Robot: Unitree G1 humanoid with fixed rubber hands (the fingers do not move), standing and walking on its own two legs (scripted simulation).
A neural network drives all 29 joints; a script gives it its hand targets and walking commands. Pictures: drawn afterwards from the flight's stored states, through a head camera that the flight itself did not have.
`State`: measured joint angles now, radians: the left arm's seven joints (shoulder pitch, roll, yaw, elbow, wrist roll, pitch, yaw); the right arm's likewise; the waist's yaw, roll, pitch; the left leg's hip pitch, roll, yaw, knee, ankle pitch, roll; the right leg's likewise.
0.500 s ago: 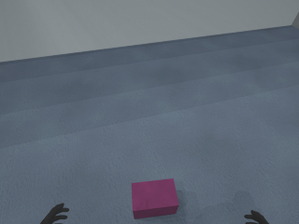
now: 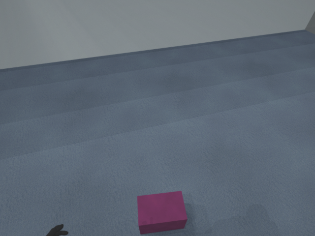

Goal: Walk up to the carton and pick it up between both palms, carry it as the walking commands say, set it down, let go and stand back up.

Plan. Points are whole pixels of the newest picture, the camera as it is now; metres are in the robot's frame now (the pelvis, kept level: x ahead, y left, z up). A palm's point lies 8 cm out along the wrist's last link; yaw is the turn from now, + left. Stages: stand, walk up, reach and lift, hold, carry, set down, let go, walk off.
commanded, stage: stand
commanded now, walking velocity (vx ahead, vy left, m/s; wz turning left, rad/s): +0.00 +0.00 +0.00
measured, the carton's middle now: (161, 212) +0.41 +0.00 -0.69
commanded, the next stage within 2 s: none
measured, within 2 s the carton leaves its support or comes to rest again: neither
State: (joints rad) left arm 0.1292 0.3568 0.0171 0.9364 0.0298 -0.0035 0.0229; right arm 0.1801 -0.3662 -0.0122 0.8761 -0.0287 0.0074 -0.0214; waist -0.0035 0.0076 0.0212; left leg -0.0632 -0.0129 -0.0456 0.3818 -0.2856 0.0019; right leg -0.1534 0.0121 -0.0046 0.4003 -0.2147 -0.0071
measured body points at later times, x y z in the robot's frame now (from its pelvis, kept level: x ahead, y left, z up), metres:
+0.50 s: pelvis -0.01 +0.00 +0.00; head -0.02 +0.00 +0.45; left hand +0.09 +0.31 -0.11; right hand +0.09 -0.31 -0.11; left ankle -0.05 +0.12 -0.74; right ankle +0.00 -0.11 -0.74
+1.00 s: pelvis -0.01 +0.00 +0.00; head -0.02 -0.01 +0.45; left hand +0.09 +0.31 -0.11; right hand +0.08 -0.32 -0.11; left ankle -0.05 +0.12 -0.74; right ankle +0.00 -0.11 -0.74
